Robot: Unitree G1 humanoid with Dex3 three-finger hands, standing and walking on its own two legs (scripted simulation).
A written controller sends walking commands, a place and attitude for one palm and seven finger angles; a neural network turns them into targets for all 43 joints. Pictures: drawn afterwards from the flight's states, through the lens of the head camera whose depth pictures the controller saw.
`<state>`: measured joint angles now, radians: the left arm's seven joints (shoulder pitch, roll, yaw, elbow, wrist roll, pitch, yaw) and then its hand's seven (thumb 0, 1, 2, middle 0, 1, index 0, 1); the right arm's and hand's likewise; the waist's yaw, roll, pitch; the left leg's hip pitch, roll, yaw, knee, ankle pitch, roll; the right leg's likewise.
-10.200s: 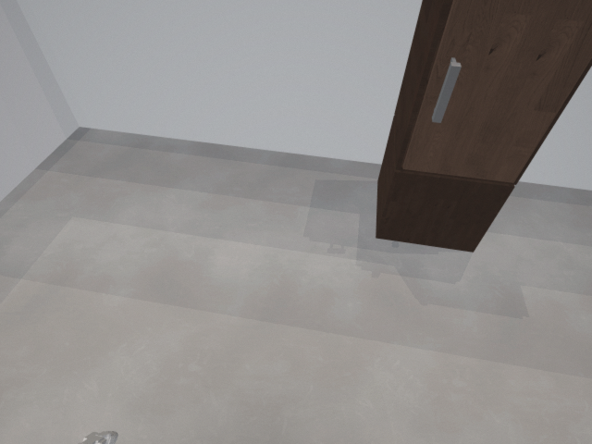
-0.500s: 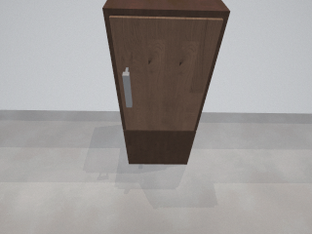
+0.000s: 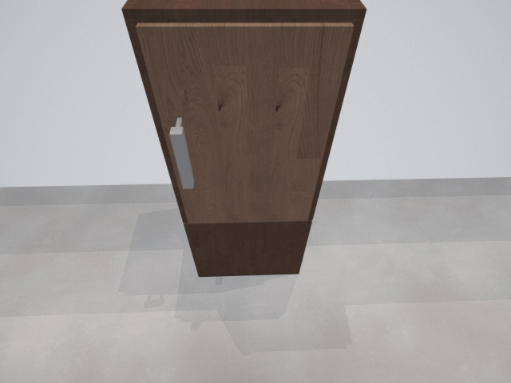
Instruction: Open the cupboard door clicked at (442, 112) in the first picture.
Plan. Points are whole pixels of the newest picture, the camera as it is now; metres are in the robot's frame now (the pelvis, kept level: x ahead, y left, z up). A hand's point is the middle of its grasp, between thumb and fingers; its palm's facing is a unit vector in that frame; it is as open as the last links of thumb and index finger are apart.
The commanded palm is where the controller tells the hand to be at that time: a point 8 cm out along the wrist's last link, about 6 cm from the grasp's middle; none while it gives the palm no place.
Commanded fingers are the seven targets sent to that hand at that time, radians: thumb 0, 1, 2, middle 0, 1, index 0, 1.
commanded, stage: shuffle to correct the standing spot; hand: left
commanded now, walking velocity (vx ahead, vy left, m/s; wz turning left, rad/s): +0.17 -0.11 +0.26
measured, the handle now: (184, 154) +0.59 +0.20 -0.02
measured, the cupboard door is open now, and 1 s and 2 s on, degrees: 0 0 0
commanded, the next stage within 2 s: come to a stop and stand still in 0.04 s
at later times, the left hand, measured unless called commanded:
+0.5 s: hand out of the picture +0.08 +0.14 -0.17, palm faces +0.16 -0.97 -0.19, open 7.4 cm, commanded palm none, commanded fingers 0.00 0.90 0.90 -0.20 -0.30 -0.20 -0.30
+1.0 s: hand out of the picture +0.07 +0.13 -0.16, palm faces +0.16 -0.96 -0.23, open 7.4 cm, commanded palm none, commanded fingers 0.00 0.90 0.90 -0.20 -0.30 -0.20 -0.30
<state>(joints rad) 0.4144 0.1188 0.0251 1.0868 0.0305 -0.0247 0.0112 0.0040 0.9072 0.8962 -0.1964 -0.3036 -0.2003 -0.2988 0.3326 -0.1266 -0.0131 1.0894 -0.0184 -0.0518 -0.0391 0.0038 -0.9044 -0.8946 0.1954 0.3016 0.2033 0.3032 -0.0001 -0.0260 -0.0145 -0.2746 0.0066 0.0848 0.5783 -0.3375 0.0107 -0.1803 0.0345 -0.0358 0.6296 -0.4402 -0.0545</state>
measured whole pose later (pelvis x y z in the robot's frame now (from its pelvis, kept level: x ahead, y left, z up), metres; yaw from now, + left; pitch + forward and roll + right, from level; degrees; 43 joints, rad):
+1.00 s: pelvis +0.07 -0.06 +0.01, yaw +6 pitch +0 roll +2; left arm 0.31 0.18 0.04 0.96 0.04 0.01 0.03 0.00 0.90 0.90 -0.20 -0.30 -0.21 -0.30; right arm 0.23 -0.20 -0.06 0.97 -0.01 0.06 0.00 0.01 -0.91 -0.89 0.19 0.30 0.20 0.30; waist 0.05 -0.05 0.05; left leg -0.35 -0.01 0.04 0.78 -0.40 -0.05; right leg -0.25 -0.11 -0.04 0.53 -0.27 0.03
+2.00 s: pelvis +0.08 -0.01 +0.01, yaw +4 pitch +0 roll +0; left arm 0.29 0.16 -0.02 1.09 0.02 -0.02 0.04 0.00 0.91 0.90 -0.20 -0.30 -0.20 -0.30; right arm 0.29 -0.17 0.01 1.07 -0.01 -0.03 -0.02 0.02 -0.93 -0.89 0.20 0.30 0.20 0.30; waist 0.00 0.02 0.02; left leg -0.21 -0.03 0.10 0.50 -0.29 0.05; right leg -0.18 -0.04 -0.01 0.52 -0.33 0.02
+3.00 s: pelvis +0.03 -0.06 -0.07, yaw +6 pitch +15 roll -1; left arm 0.21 0.32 0.34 0.25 -0.36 -0.36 -0.45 0.01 0.21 0.60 -0.25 -0.75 -0.25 -0.74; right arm 0.27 -0.21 0.02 0.62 0.03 -0.24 -0.07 0.01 -0.90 -0.89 0.20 0.30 0.21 0.30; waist -0.01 0.03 -0.13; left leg -0.92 0.06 -0.01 1.13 -0.47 -0.01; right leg -0.85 0.02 -0.11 1.11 -0.52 -0.06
